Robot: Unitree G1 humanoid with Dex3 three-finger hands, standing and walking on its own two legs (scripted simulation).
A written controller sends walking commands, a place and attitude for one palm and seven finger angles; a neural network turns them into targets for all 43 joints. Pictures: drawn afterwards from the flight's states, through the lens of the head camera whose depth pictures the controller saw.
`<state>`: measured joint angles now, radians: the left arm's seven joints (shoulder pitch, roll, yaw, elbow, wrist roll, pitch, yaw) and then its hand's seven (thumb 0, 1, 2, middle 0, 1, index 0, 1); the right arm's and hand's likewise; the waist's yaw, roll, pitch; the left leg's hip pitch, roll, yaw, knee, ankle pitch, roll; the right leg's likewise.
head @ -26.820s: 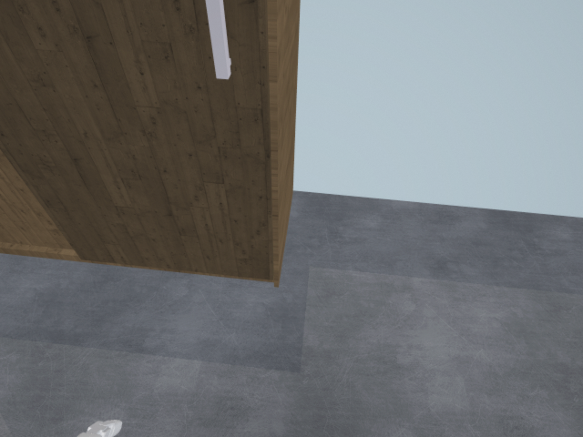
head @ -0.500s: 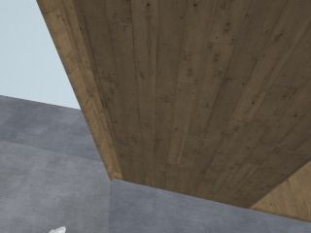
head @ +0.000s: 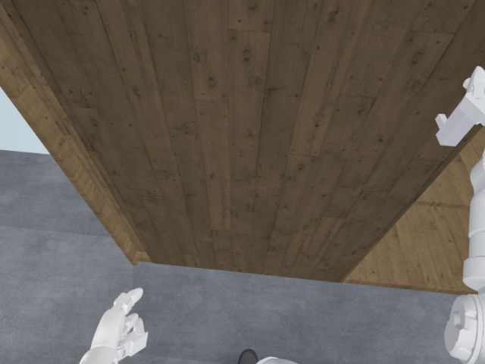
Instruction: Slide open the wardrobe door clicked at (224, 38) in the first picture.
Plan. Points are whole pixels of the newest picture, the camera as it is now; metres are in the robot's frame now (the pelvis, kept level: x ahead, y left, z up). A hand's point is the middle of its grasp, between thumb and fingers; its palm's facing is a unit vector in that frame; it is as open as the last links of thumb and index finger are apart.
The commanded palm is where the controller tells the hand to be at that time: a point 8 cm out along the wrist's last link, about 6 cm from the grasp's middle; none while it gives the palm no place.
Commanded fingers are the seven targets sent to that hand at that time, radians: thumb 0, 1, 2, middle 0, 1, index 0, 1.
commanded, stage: stop walking and hold the door there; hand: right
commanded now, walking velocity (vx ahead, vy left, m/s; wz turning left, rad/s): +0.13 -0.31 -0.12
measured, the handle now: out of the picture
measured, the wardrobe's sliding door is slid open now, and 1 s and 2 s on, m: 0.68 0.68 0.67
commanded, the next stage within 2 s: loosen the grip on the handle in 1.14 s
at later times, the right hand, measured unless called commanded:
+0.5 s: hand (476, 98) +0.42 -0.30 +0.23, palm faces +0.28 +0.96 -0.02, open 7.5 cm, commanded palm +0.39 -0.31 +0.21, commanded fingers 0.00 -0.90 -0.90 0.45 1.40 0.45 1.40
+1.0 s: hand (476, 99) +0.42 -0.30 +0.23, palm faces +0.28 +0.96 -0.03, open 7.4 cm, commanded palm +0.38 -0.32 +0.21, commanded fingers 0.00 -0.90 -0.90 0.45 1.40 0.45 1.40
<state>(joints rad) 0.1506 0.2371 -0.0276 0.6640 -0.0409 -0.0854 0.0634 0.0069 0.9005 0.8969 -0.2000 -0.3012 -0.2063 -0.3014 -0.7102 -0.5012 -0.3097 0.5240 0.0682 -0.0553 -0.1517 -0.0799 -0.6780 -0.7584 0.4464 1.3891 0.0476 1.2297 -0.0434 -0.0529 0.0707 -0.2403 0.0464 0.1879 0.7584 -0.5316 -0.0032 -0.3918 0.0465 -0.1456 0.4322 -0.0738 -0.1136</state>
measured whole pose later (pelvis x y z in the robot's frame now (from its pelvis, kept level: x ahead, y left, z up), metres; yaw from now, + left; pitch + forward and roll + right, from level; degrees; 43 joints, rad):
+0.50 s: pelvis +0.01 -0.10 -0.01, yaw -3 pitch -1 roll +1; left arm 0.11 0.11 -0.07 0.68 -0.03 -0.12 0.03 0.01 0.90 0.90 -0.20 -0.30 -0.21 -0.30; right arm -0.70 -0.25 -0.16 0.11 0.10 -0.05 -0.14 -0.07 -0.65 -0.81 0.42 1.42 0.06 1.26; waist -0.08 -0.01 0.23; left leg -0.37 -0.02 0.06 0.82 -0.44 -0.03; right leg -0.40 -0.09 -0.04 0.62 -0.19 0.02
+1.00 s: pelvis +0.03 -0.11 +0.00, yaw -3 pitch +0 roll +1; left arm 0.16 0.24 -0.02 0.64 -0.03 -0.02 0.08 0.01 0.90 0.90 -0.20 -0.30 -0.20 -0.30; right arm -0.54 -0.25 -0.15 0.19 0.10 -0.07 -0.16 -0.05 -0.72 -0.75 0.46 1.40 0.01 1.25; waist -0.01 -0.02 0.05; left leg -0.23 -0.01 0.05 0.51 -0.28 0.01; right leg -0.29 -0.07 -0.06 0.55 -0.26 0.02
